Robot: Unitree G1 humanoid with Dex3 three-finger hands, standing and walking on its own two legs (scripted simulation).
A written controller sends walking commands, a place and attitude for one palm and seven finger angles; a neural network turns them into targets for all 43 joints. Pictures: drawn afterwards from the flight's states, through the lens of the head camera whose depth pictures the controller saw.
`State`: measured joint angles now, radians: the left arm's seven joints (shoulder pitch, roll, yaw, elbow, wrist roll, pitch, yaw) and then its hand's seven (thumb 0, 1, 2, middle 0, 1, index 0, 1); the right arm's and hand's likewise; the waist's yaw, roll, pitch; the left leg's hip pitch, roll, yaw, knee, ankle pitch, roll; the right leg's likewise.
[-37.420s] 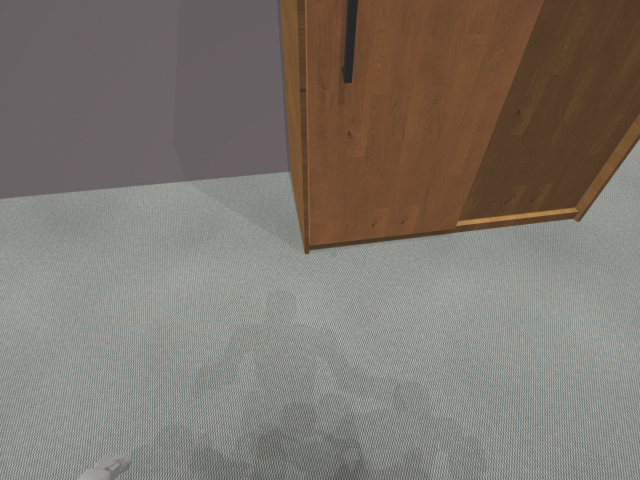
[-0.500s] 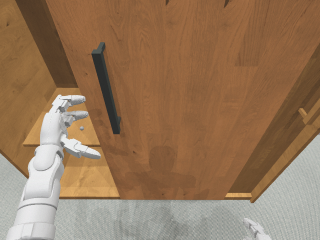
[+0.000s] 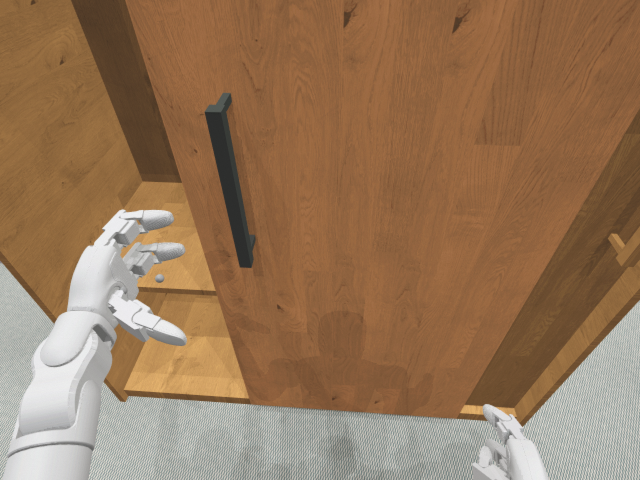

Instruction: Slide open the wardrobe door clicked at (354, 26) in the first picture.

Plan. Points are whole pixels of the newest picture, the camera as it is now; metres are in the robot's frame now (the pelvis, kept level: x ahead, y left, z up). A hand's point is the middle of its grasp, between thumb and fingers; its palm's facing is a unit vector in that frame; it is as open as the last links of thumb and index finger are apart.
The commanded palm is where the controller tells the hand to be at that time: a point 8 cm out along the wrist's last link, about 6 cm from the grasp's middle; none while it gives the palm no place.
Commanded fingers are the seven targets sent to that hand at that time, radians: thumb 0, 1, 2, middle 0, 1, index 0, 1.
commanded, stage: draw the hand back to the body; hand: left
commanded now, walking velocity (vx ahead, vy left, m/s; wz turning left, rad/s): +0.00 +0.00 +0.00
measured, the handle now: (237, 190) +0.47 +0.18 +0.13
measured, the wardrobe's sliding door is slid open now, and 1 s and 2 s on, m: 0.42 0.42 0.42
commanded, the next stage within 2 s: step back with the hand held close in 1.44 s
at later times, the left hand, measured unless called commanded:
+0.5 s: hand (109, 313) +0.23 +0.25 +0.15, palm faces +0.33 -0.92 -0.21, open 14.0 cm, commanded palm +0.19 +0.28 +0.16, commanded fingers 0.00 -0.08 0.43 -0.23 -0.87 -0.23 -0.87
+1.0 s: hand (63, 327) +0.21 +0.28 +0.16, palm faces +0.43 -0.83 -0.34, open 9.4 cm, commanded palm +0.15 +0.31 +0.17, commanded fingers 0.00 0.83 0.87 -0.20 -0.34 -0.20 -0.34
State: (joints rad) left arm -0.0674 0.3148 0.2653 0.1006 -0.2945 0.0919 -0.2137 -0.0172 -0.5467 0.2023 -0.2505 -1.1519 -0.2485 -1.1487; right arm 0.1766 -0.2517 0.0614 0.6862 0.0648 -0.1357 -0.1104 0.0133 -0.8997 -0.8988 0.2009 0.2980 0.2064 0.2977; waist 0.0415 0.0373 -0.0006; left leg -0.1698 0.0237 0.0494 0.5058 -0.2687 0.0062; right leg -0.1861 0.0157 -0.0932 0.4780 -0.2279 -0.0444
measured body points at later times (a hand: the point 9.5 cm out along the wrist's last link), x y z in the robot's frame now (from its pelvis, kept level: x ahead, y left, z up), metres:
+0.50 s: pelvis -0.01 +0.01 +0.00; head -0.03 -0.01 +0.45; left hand +0.21 +0.30 +0.16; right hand +0.19 -0.22 -0.07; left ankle +0.01 +0.11 -0.74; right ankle +0.03 -0.09 -0.74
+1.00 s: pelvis +0.01 +0.02 +0.01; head -0.02 +0.01 +0.46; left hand +0.18 +0.32 +0.18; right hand +0.20 -0.20 -0.07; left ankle +0.01 +0.11 -0.74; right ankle +0.03 -0.09 -0.74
